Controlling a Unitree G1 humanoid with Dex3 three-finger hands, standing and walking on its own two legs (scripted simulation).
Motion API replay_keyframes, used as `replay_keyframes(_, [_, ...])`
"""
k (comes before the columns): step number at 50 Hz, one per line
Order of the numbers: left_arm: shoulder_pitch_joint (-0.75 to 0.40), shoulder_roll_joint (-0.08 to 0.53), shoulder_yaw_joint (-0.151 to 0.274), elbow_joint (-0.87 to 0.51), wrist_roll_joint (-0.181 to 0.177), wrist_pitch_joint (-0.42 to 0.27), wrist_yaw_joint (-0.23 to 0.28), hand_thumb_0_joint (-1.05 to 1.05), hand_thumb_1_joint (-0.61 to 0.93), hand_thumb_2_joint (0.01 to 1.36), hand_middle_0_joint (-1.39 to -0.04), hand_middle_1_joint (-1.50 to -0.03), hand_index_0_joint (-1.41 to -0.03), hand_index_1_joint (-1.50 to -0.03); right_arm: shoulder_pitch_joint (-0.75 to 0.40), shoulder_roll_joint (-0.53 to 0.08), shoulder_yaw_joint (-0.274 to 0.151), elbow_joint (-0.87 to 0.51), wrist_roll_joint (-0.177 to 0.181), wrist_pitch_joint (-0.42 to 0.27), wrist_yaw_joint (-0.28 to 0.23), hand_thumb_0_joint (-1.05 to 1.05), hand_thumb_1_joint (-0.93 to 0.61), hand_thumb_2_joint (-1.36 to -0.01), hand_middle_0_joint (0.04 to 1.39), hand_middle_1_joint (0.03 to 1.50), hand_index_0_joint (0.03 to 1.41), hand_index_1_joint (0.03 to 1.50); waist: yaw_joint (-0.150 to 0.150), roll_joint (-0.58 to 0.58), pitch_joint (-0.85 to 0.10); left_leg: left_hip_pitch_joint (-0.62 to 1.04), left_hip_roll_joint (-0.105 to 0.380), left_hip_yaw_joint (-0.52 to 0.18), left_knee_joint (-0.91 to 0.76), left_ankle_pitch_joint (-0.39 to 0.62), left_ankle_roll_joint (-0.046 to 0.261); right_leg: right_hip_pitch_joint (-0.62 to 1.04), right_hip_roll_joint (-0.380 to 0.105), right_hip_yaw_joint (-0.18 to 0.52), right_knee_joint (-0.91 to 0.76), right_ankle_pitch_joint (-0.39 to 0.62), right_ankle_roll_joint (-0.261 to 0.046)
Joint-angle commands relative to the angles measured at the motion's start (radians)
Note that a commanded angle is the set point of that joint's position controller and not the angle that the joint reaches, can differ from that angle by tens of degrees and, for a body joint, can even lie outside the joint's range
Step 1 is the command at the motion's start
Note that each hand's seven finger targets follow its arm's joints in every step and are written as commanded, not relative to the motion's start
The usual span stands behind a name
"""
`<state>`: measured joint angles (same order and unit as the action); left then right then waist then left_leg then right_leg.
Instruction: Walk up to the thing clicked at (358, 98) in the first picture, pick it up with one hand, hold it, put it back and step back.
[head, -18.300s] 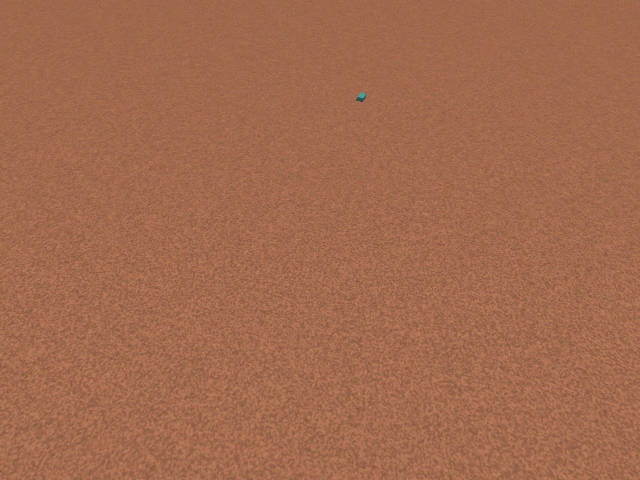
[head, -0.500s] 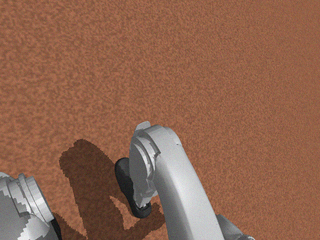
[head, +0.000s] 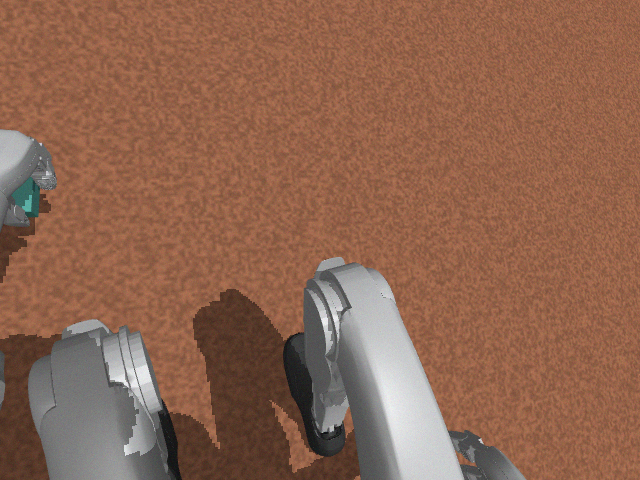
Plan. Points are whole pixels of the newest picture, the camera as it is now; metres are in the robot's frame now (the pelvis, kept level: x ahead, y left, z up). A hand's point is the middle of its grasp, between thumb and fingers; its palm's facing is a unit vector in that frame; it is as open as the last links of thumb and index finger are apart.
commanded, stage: lift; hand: left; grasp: from above
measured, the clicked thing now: (18, 190) +0.50 +0.26 -0.21
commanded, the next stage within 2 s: hold in 1.84 s
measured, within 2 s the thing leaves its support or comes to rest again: neither
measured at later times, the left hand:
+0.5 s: hand out of the picture +0.44 +0.28 -0.08, palm faces -0.51 -0.05 -0.86, open 6.6 cm
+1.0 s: hand out of the picture +0.36 +0.28 +0.11, palm faces -0.46 -0.07 -0.89, open 6.5 cm
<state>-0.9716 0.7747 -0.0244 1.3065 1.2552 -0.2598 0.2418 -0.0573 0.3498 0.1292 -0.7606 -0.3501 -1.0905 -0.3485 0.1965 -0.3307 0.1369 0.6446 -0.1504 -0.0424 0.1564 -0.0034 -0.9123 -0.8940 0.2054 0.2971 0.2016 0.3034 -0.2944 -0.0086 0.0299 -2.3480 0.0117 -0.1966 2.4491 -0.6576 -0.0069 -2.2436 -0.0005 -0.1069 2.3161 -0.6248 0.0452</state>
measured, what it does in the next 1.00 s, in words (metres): rises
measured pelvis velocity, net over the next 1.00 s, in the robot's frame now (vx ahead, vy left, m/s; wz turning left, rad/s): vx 0.00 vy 0.00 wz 0.13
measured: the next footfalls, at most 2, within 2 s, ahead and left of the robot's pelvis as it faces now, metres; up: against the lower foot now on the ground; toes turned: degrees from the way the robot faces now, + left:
none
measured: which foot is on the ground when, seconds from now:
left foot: down 0.00-1.00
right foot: down 0.00-1.00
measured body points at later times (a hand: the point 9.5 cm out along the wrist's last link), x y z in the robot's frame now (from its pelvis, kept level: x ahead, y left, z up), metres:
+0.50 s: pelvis +0.00 +0.00 +0.05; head +0.22 +0.07 +0.44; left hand +0.47 +0.28 -0.03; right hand +0.08 -0.27 -0.06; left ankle +0.08 +0.13 -0.29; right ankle +0.12 -0.13 -0.29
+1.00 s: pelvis +0.00 +0.00 +0.19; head +0.15 +0.04 +0.62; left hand +0.38 +0.28 +0.17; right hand +0.15 -0.25 +0.07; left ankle +0.08 +0.13 -0.29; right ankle +0.12 -0.13 -0.29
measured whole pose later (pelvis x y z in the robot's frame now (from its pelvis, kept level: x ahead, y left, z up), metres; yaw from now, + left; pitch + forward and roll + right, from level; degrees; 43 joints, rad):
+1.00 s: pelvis +0.00 +0.00 +0.19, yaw +7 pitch +28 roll -5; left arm -0.48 0.58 -0.10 0.68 1.01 -0.19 -0.01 -0.04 0.37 0.12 -0.73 -0.37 -1.09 -0.35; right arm 0.17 -0.25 -0.02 0.63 0.01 0.07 -0.01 0.00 -0.91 -0.90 0.21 0.30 0.20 0.30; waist -0.10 0.05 -0.18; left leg -1.72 0.03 -0.06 1.82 -0.61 0.01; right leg -1.67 -0.02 -0.03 1.76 -0.59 0.04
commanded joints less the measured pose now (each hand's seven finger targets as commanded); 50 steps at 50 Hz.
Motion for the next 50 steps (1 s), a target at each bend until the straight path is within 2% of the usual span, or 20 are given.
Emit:
replay_keyframes(1, [-0.394,0.23,0.042,-0.184,0.007,-0.006,0.055,0.0,1.047,0.436,-1.225,-0.475,-1.311,-0.389,0.19,-0.257,-0.096,-0.021,0.008,0.018,-0.031,0.0,-0.901,-0.897,0.2,0.3,0.2,0.3,-0.034,0.372,-0.686,0.507,-0.018,0.114,-0.273,0.097,0.013,0.316,0.047,-0.082,-0.239,0.109,-0.095])
replay_keyframes(3, [-0.392,0.23,0.043,-0.173,0.014,0.0,0.06,0.0,1.047,0.447,-1.237,-0.489,-1.323,-0.403,0.198,-0.254,-0.101,-0.013,0.009,0.02,-0.037,0.0,-0.903,-0.897,0.2,0.3,0.2,0.3,-0.027,0.36,-0.692,0.514,-0.018,0.122,-0.274,0.113,0.016,0.317,0.044,-0.078,-0.247,0.126,-0.094])
replay_keyframes(5, [-0.394,0.215,0.031,-0.18,0.011,0.005,0.056,0.0,0.952,0.383,-1.119,-0.454,-1.198,-0.357,0.199,-0.246,-0.102,-0.013,0.012,0.025,-0.04,0.0,-0.89,-0.892,0.2,0.3,0.2,0.3,-0.025,0.362,-0.714,0.512,-0.018,0.128,-0.279,0.118,0.021,0.333,0.044,-0.067,-0.254,0.131,-0.093])
replay_keyframes(6, [-0.376,0.231,0.042,-0.19,0.012,0.01,0.055,0.0,0.878,0.355,-1.12,-0.453,-1.199,-0.374,0.198,-0.241,-0.105,-0.011,0.013,0.029,-0.042,0.0,-0.915,-0.91,0.2,0.3,0.2,0.3,-0.008,0.372,-0.74,0.523,-0.018,0.136,-0.285,0.133,0.022,0.357,0.043,-0.062,-0.256,0.146,-0.089])
replay_keyframes(9, [-0.337,0.209,0.042,-0.227,-0.016,0.031,0.033,0.0,0.937,0.357,-1.088,-0.513,-1.197,-0.402,0.206,-0.239,-0.124,-0.014,0.025,0.037,-0.042,0.0,-0.904,-0.904,0.2,0.3,0.2,0.3,0.02,0.394,-0.804,0.58,-0.02,0.14,-0.325,0.159,0.02,0.374,0.036,-0.061,-0.259,0.175,-0.089])
replay_keyframes(12, [-0.333,0.193,0.04,-0.261,-0.049,0.057,0.0,0.0,0.977,0.419,-1.126,-0.537,-1.229,-0.433,0.212,-0.239,-0.139,-0.016,0.038,0.049,-0.046,0.0,-0.904,-0.904,0.2,0.3,0.2,0.3,0.019,0.39,-0.812,0.612,-0.021,0.138,-0.356,0.165,0.02,0.377,0.031,-0.059,-0.28,0.184,-0.09])
replay_keyframes(17, [-0.283,0.164,0.034,-0.346,-0.106,0.078,-0.065,0.0,1.026,0.46,-1.156,-0.578,-1.267,-0.467,0.204,-0.21,-0.163,-0.025,0.06,0.074,-0.056,0.0,-0.904,-0.903,0.2,0.3,0.2,0.3,0.045,0.324,-0.863,0.615,-0.021,0.155,-0.39,0.151,0.037,0.448,0.032,-0.027,-0.331,0.176,-0.083])
replay_keyframes(20, [-0.239,0.128,0.023,-0.389,-0.139,0.063,-0.112,0.0,1.032,0.478,-1.164,-0.604,-1.274,-0.493,0.205,-0.208,-0.178,-0.029,0.069,0.082,-0.069,0.0,-0.906,-0.904,0.2,0.3,0.2,0.3,0.047,0.276,-0.805,0.587,-0.025,0.161,-0.412,0.121,0.04,0.448,0.026,-0.014,-0.373,0.142,-0.086])
replay_keyframes(22, [-0.223,0.135,0.03,-0.449,-0.154,0.049,-0.138,0.0,1.047,0.477,-1.185,-0.597,-1.296,-0.486,0.203,-0.193,-0.185,-0.039,0.076,0.088,-0.075,0.0,-0.905,-0.904,0.2,0.3,0.2,0.3,0.069,0.266,-0.853,0.632,-0.02,0.163,-0.435,0.149,0.041,0.498,0.026,-0.002,-0.388,0.169,-0.082])
replay_keyframes(23, [-0.223,0.174,0.059,-0.488,-0.157,0.039,-0.146,0.0,1.047,0.49,-1.191,-0.612,-1.302,-0.501,0.204,-0.196,-0.194,-0.045,0.08,0.093,-0.079,0.0,-0.906,-0.904,0.2,0.3,0.2,0.3,0.085,0.251,-0.875,0.645,-0.022,0.165,-0.446,0.146,0.043,0.512,0.025,0.005,-0.402,0.166,-0.083])
replay_keyframes(26, [-0.177,0.13,0.047,-0.542,-0.181,0.016,-0.165,0.0,1.047,0.491,-1.191,-0.617,-1.302,-0.506,0.184,-0.182,-0.206,-0.056,0.092,0.096,-0.091,0.0,-0.906,-0.904,0.2,0.3,0.2,0.3,0.104,0.259,-0.881,0.685,-0.021,0.159,-0.502,0.109,0.041,0.515,0.023,0.013,-0.429,0.141,-0.081])
replay_keyframes(27, [-0.141,0.139,0.058,-0.526,-0.179,0.012,-0.166,0.0,1.047,0.466,-1.192,-0.596,-1.304,-0.483,0.178,-0.187,-0.209,-0.057,0.094,0.097,-0.096,0.0,-0.904,-0.903,0.2,0.3,0.2,0.3,0.105,0.256,-0.842,0.69,-0.021,0.147,-0.523,0.086,0.036,0.492,0.021,0.008,-0.433,0.117,-0.085])
replay_keyframes(30, [-0.126,0.149,0.062,-0.607,-0.173,0.0,-0.165,0.0,1.047,0.448,-1.203,-0.575,-1.313,-0.465,0.167,-0.171,-0.213,-0.071,0.108,0.104,-0.105,0.0,-0.903,-0.903,0.2,0.3,0.2,0.3,0.125,0.269,-0.875,0.754,-0.014,0.138,-0.586,0.085,0.038,0.541,0.023,0.014,-0.461,0.136,-0.079])
replay_keyframes(36, [-0.019,0.096,0.052,-0.648,-0.189,0.024,-0.155,0.0,1.027,0.394,-1.149,-0.544,-1.26,-0.433,0.133,-0.157,-0.226,-0.076,0.134,0.107,-0.128,0.0,-0.9,-0.901,0.2,0.3,0.2,0.3,0.145,0.25,-0.828,0.859,-0.007,0.104,-0.724,0.032,0.037,0.592,0.021,0.01,-0.537,0.11,-0.071])
replay_keyframes(39, [0.033,0.061,0.026,-0.692,-0.197,0.048,-0.169,0.0,1.005,0.359,-1.132,-0.525,-1.244,-0.411,0.128,-0.148,-0.23,-0.082,0.144,0.107,-0.14,0.0,-0.901,-0.902,0.2,0.3,0.2,0.3,0.154,0.238,-0.831,0.94,-0.004,0.106,-0.781,0.062,0.034,0.655,0.022,0.015,-0.594,0.129,-0.069])
replay_keyframes(43, [0.083,0.039,0.014,-0.769,-0.233,0.069,-0.196,0.0,0.976,0.384,-1.129,-0.513,-1.227,-0.414,0.108,-0.127,-0.231,-0.086,0.151,0.104,-0.159,0.0,-0.899,-0.902,0.2,0.3,0.2,0.3,0.16,0.198,-0.815,1.007,-0.004,0.126,-0.845,0.085,0.036,0.765,0.022,0.031,-0.695,0.143,-0.064])
replay_keyframes(45, [0.127,0.048,0.029,-0.8,-0.25,0.071,-0.205,0.0,0.987,0.396,-1.133,-0.525,-1.234,-0.423,0.092,-0.122,-0.232,-0.088,0.155,0.1,-0.169,0.0,-0.897,-0.9,0.2,0.3,0.2,0.3,0.168,0.173,-0.794,1.029,-0.003,0.123,-0.887,0.065,0.039,0.814,0.022,0.035,-0.739,0.127,-0.06])
replay_keyframes(48, [0.176,0.045,0.03,-0.864,-0.262,0.066,-0.22,0.0,0.991,0.397,-1.139,-0.516,-1.239,-0.415,0.07,-0.11,-0.227,-0.096,0.157,0.096,-0.186,0.0,-0.895,-0.899,0.2,0.3,0.2,0.3,0.171,0.17,-0.784,1.093,-0.004,0.131,-0.955,0.061,0.039,0.899,0.023,0.048,-0.816,0.123,-0.059])
replay_keyframes(49, [0.224,0.068,0.058,-0.845,-0.266,0.065,-0.22,0.0,0.998,0.392,-1.143,-0.516,-1.246,-0.413,0.056,-0.106,-0.223,-0.094,0.159,0.093,-0.193,0.0,-0.895,-0.899,0.2,0.3,0.2,0.3,0.191,0.155,-0.749,1.105,-0.003,0.125,-0.988,0.042,0.038,0.92,0.021,0.05,-0.836,0.107,-0.057])
replay_keyframes(50, [0.237,0.047,0.041,-0.867,-0.263,0.063,-0.223,0.0,1.002,0.381,-1.14,-0.52,-1.248,-0.412,0.05,-0.101,-0.22,-0.097,0.16,0.093,-0.197,0.0,-0.895,-0.899,0.2,0.3,0.2,0.3,0.185,0.173,-0.738,1.131,-0.001,0.125,-1.018,0.04,0.036,0.937,0.022,0.051,-0.854,0.109,-0.058])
